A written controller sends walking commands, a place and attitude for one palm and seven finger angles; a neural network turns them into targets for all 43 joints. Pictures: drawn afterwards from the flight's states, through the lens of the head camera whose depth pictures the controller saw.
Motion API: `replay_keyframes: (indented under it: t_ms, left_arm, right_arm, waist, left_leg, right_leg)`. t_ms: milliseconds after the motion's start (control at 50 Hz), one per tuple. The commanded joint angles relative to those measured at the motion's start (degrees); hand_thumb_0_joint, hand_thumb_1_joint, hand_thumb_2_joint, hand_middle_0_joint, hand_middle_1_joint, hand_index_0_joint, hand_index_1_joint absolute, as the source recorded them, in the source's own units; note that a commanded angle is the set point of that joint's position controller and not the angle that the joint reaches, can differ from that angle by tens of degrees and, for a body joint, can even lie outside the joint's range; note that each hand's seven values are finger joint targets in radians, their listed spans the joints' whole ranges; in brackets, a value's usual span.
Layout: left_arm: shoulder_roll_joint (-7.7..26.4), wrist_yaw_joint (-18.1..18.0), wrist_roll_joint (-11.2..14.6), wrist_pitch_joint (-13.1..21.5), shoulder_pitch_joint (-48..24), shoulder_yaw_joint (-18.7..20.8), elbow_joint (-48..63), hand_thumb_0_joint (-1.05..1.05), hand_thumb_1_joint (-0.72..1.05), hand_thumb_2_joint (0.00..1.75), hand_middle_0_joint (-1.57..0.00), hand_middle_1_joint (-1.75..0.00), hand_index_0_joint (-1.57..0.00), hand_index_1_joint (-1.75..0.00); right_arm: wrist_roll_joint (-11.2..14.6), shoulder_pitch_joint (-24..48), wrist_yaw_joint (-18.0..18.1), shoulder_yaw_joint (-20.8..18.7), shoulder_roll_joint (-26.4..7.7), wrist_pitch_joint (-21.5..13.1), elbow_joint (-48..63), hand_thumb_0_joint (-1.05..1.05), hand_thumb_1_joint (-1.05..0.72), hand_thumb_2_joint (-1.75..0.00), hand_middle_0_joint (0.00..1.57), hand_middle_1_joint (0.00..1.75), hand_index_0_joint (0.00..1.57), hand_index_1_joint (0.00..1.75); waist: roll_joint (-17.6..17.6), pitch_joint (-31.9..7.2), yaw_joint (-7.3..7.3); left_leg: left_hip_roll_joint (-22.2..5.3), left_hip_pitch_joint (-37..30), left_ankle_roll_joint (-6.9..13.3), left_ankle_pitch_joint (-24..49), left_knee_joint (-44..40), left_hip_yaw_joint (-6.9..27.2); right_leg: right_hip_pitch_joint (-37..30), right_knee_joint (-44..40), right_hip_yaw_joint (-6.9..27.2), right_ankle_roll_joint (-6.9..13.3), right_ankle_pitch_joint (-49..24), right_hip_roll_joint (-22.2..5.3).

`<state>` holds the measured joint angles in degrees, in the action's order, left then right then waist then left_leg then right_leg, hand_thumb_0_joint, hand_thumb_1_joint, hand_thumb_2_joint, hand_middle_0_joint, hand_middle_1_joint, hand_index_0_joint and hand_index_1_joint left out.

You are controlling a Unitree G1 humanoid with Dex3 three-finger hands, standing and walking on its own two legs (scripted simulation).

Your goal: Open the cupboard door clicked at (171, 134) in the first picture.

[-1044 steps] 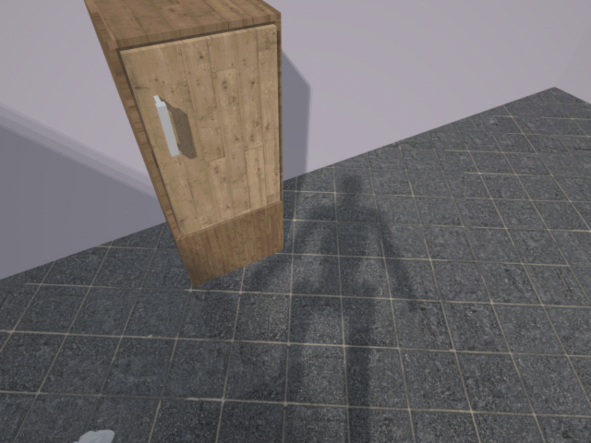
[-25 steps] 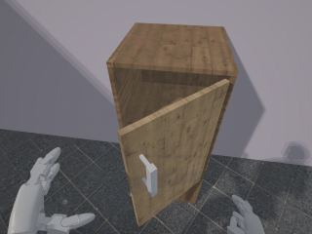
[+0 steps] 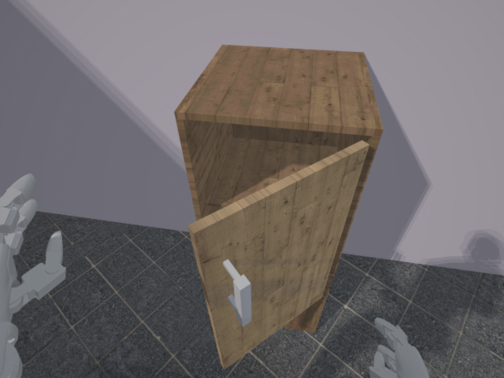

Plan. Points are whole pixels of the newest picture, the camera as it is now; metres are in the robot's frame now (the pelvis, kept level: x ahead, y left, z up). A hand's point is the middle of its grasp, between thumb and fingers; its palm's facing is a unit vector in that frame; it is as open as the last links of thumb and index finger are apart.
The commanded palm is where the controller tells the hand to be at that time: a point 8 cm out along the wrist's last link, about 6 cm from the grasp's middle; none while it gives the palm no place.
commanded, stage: draw the hand back to the body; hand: left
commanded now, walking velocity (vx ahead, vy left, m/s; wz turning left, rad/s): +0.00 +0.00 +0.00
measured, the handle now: (236, 293) +0.27 +0.07 -0.02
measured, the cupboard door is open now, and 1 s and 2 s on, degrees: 45 45 45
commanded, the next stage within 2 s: step back with the hand held close in 0.32 s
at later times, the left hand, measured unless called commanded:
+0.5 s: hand (64, 272) +0.18 +0.25 +0.17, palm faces +0.46 -0.80 -0.38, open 7.4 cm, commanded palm +0.13 +0.28 +0.18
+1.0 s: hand (40, 299) +0.15 +0.26 +0.16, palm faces +0.39 -0.77 -0.50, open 7.4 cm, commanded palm +0.09 +0.30 +0.18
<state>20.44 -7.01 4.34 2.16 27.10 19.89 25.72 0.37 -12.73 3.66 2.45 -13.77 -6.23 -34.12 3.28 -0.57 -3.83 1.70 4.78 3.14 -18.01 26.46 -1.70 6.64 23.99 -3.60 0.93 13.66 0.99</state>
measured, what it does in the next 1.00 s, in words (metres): shifts its weight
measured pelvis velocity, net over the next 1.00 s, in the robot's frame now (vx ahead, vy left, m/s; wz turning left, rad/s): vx -0.06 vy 0.00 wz -0.03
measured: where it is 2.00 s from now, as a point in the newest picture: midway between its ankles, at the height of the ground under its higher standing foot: outside the picture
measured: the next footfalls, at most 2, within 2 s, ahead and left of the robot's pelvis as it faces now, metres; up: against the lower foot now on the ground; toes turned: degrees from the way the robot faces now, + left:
right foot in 1.62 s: -0.25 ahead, -0.11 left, +0.00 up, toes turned +4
left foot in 1.96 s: -0.26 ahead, +0.08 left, +0.00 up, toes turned +3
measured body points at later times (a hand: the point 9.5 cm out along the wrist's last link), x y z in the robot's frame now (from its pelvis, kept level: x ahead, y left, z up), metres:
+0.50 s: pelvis -0.01 -0.02 +0.00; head -0.04 -0.04 +0.45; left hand +0.15 +0.29 +0.19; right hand +0.17 -0.23 -0.08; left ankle -0.04 +0.08 -0.74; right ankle +0.00 -0.11 -0.74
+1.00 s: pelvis -0.06 +0.00 -0.01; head -0.05 +0.00 +0.44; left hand +0.12 +0.30 +0.19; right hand +0.11 -0.25 -0.08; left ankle -0.04 +0.08 -0.74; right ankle +0.00 -0.11 -0.74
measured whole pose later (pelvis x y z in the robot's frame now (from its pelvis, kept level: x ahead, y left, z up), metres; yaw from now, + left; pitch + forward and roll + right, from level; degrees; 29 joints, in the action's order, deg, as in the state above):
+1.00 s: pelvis -0.06 +0.00 -0.01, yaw -2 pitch -1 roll +0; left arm 23.7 -7.8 2.0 9.5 31.7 24.8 28.8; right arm 0.6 -11.7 3.9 -0.8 -13.6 -1.1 -31.1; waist 0.4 1.5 0.1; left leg 2.1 15.9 4.0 -14.9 31.4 -4.0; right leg 18.7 30.0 -1.8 0.6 10.4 0.2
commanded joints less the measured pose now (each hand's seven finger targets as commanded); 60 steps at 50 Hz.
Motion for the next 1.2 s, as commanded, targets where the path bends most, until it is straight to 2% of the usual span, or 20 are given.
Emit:
replay_keyframes:
  t_ms: [0,120,320,400,420,440,460,480,500,580,640,680,700,760,900,980,1080,1140,1160,1180]
  left_arm:
    - [7.53,0.16,0.02,3.52,-2.17,4.08,8.37,0.0,0.9,0.9,-0.2,-0.3,-0.2,-0.3]
    - [10.69,-0.16,-0.14,4.47,-4.01,6.52,11.73,0.0,0.9,0.9,-0.2,-0.3,-0.2,-0.3]
    - [9.63,-0.01,-0.13,4.82,-5.61,5.34,9.5,0.0,0.9,0.9,-0.2,-0.3,-0.2,-0.3]
    - [9.75,-0.04,-0.2,5.42,-5.71,5.38,9.8,0.0,0.9,0.9,-0.2,-0.3,-0.2,-0.3]
    - [11.48,-0.37,-0.22,5.57,-10.24,6.43,10.13,0.0,0.9,0.9,-0.2,-0.3,-0.2,-0.3]
    - [17.75,-0.7,-0.59,7.83,-14.47,13.66,10.73,0.0,0.9,0.9,-0.2,-0.3,-0.2,-0.3]
    - [13.04,-0.06,-0.66,7.98,-8.26,10.45,5.19,0.0,0.9,0.9,-0.2,-0.3,-0.2,-0.3]
    - [11.01,0.34,-0.9,8.24,-5.7,8.42,4.87,0.0,0.9,0.9,-0.2,-0.3,-0.2,-0.3]
    - [10.62,0.54,-0.96,9.02,-5.5,7.76,6.69,0.0,0.9,0.9,-0.2,-0.3,-0.2,-0.3]
    - [11.03,0.0,-1.21,9.89,-0.27,7.95,9.32,0.0,0.9,0.9,-0.2,-0.3,-0.2,-0.3]
    - [12.85,-0.6,-1.08,9.97,2.15,10.37,10.43,0.0,0.9,0.9,-0.2,-0.3,-0.2,-0.3]
    - [13.76,-0.96,-1.05,10.14,2.98,11.62,11.62,0.0,0.9,0.9,-0.2,-0.3,-0.2,-0.3]
    - [14.32,-1.1,-1.06,10.26,2.98,11.99,12.68,0.0,0.9,0.9,-0.2,-0.3,-0.2,-0.3]
    - [13.82,-1.41,-1.25,10.31,4.49,11.99,13.26,0.0,0.9,0.9,-0.2,-0.3,-0.2,-0.3]
    - [13.41,-1.84,-2.38,10.75,3.77,12.16,14.49,0.0,0.9,0.9,-0.2,-0.3,-0.2,-0.3]
    - [12.84,-2.06,-2.92,11.22,2.17,11.9,13.54,0.0,0.9,0.9,-0.2,-0.3,-0.2,-0.3]
    - [13.14,-2.59,-3.25,12.27,0.07,11.66,14.26,0.0,0.9,0.9,-0.2,-0.3,-0.2,-0.3]
    - [13.64,-3.11,-3.08,13.17,-0.22,11.75,16.43,0.0,0.9,0.9,-0.2,-0.3,-0.2,-0.3]
    - [13.97,-3.29,-3.11,13.53,0.27,12.44,16.73,0.0,0.9,0.9,-0.2,-0.3,-0.2,-0.3]
    - [13.76,-3.35,-3.27,13.75,0.53,12.58,17.33,0.0,0.9,0.9,-0.2,-0.3,-0.2,-0.3]
  right_arm:
    - [0.25,7.74,0.18,-3.07,-5.87,-2.29,8.79,0.0,-0.9,-0.9,0.2,0.3,0.2,0.3]
    - [0.02,8.26,0.29,-3.11,-5.61,-2.27,8.89,0.0,-0.9,-0.9,0.2,0.3,0.2,0.3]
    - [0.2,8.86,0.49,-2.97,-5.3,-2.61,7.99,0.0,-0.9,-0.9,0.2,0.3,0.2,0.3]
    - [0.11,8.91,0.55,-3.09,-5.29,-3.02,7.81,0.0,-0.9,-0.9,0.2,0.3,0.2,0.3]
    - [0.16,9.09,0.61,-2.97,-5.38,-3.04,7.37,0.0,-0.9,-0.9,0.2,0.3,0.2,0.3]
    - [0.6,7.84,0.59,-3.45,-6.41,-2.01,8.95,0.0,-0.9,-0.9,0.2,0.3,0.2,0.3]
    - [0.29,7.36,0.53,-3.84,-5.87,-1.13,7.83,0.0,-0.9,-0.9,0.2,0.3,0.2,0.3]
    - [0.08,7.45,0.17,-4.07,-6.23,-0.47,8.05,0.0,-0.9,-0.9,0.2,0.3,0.2,0.3]
    - [-0.17,7.8,0.03,-4.34,-6.47,-0.18,8.21,0.0,-0.9,-0.9,0.2,0.3,0.2,0.3]
    - [-0.14,7.68,-0.09,-4.9,-7.0,0.99,9.17,0.0,-0.9,-0.9,0.2,0.3,0.2,0.3]
    - [0.18,7.78,0.16,-5.48,-6.67,1.96,10.01,0.0,-0.9,-0.9,0.2,0.3,0.2,0.3]
    - [0.34,7.82,0.31,-5.85,-6.49,2.48,10.52,0.0,-0.9,-0.9,0.2,0.3,0.2,0.3]
    - [0.3,7.89,0.44,-5.92,-6.81,2.58,10.61,0.0,-0.9,-0.9,0.2,0.3,0.2,0.3]
    - [0.44,7.72,0.67,-6.1,-6.71,2.91,11.34,0.0,-0.9,-0.9,0.2,0.3,0.2,0.3]
    - [0.22,7.35,0.94,-6.29,-7.37,2.45,12.01,0.0,-0.9,-0.9,0.2,0.3,0.2,0.3]
    - [0.3,6.28,0.93,-6.21,-7.21,2.03,12.11,0.0,-0.9,-0.9,0.2,0.3,0.2,0.3]
    - [-0.03,5.47,0.78,-5.98,-7.03,1.38,11.89,0.0,-0.9,-0.9,0.2,0.3,0.2,0.3]
    - [-0.3,5.23,0.82,-5.59,-7.05,0.88,11.44,0.0,-0.9,-0.9,0.2,0.3,0.2,0.3]
    - [-0.33,5.27,0.92,-5.57,-7.0,0.65,11.28,0.0,-0.9,-0.9,0.2,0.3,0.2,0.3]
    - [-0.46,5.3,1.0,-5.48,-7.45,0.48,11.44,0.0,-0.9,-0.9,0.2,0.3,0.2,0.3]
  waist:
    - [-0.29,-1.32,0.01]
    - [0.74,-3.7,-0.36]
    - [0.6,0.27,0.09]
    - [0.46,-0.45,-0.04]
    - [0.45,-0.35,0.4]
    - [-2.76,4.12,2.91]
    - [-5.7,3.32,3.29]
    - [-5.4,2.36,3.48]
    - [-2.63,1.31,3.45]
    - [-0.14,-3.76,3.45]
    - [-2.19,-6.93,3.22]
    - [-2.76,-7.72,3.32]
    - [-0.71,-8.48,3.27]
    - [-0.12,-8.29,3.33]
    - [1.83,-5.01,3.34]
    - [-1.83,-2.16,3.96]
    - [-4.89,0.06,4.58]
    - [-2.92,-0.85,4.79]
    - [-2.01,-1.56,4.7]
    - [1.34,-1.61,4.64]
  left_leg:
    - [-3.58,3.4,-2.77,22.21,-5.19,3.56]
    - [-3.13,3.18,-2.54,20.36,-5.6,3.68]
    - [-3.0,3.34,-2.02,14.11,-6.67,3.55]
    - [-2.95,2.93,-1.97,13.07,-6.8,3.64]
    - [-2.75,3.13,-1.81,12.58,-6.76,3.52]
    - [-3.83,7.57,-0.57,7.43,-5.07,4.9]
    - [-3.35,6.08,-0.46,6.99,-3.19,4.98]
    - [-3.24,5.25,-0.56,7.42,-2.53,4.64]
    - [-3.34,5.71,-0.73,8.8,-2.78,4.67]
    - [-4.38,6.88,-1.03,12.7,-4.41,4.61]
    - [-5.2,8.53,-1.21,16.99,-4.37,5.11]
    - [-5.38,9.94,-1.21,18.29,-3.67,5.12]
    - [-5.57,10.85,-1.3,19.14,-3.75,5.65]
    - [-6.41,13.03,-1.03,19.35,-4.03,6.13]
    - [-8.57,24.79,1.15,5.89,-7.47,8.89]
    - [-8.46,31.28,2.26,-8.12,-6.99,9.23]
    - [-5.56,27.87,1.54,-14.19,-0.43,8.27]
    - [-5.66,24.26,1.1,-13.1,-0.34,9.18]
    - [-6.64,25.02,1.5,-14.06,-2.31,10.12]
    - [-8.29,28.31,2.18,-16.57,-6.04,12.13]
  right_leg:
    - [-3.39,-2.43,2.32,1.12,-13.54,-1.16]
    - [-5.22,-2.54,2.93,1.19,-13.75,-1.16]
    - [-3.12,-4.7,3.36,1.13,-8.85,-1.01]
    - [-3.6,-5.07,3.47,1.24,-7.94,-1.0]
    - [-3.33,-5.33,3.91,1.16,-7.9,-1.13]
    - [2.04,-8.73,10.56,0.99,-8.38,-3.97]
    - [3.26,-10.12,11.38,1.19,-7.3,-5.48]
    - [4.14,-10.72,11.68,1.23,-6.51,-5.99]
    - [3.04,-9.82,10.64,1.41,-8.5,-6.35]
    - [0.09,-5.59,8.79,0.9,-14.18,-5.62]
    - [-2.65,-1.73,7.74,0.54,-19.67,-5.15]
    - [-3.21,-0.22,7.95,0.45,-22.05,-5.25]
    - [-4.29,1.07,7.6,0.65,-23.21,-5.44]
    - [-4.22,3.61,7.45,0.24,-23.43,-4.51]
    - [-6.47,8.58,7.7,-0.48,-16.3,-2.93]
    - [-5.54,8.43,10.46,-0.27,-9.21,-3.75]
    - [5.38,-0.66,15.05,1.41,7.91,-6.9]
    - [9.26,-1.24,13.75,1.72,10.84,-7.0]
    - [8.1,0.65,12.41,1.12,10.08,-5.93]
    - [4.97,4.23,10.76,0.35,8.59,-4.06]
